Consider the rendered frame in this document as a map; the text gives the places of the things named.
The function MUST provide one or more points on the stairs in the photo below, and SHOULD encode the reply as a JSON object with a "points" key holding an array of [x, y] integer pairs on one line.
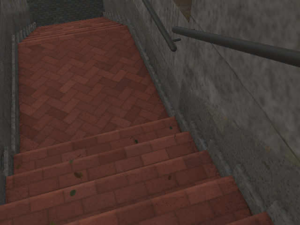
{"points": [[148, 174], [69, 28]]}

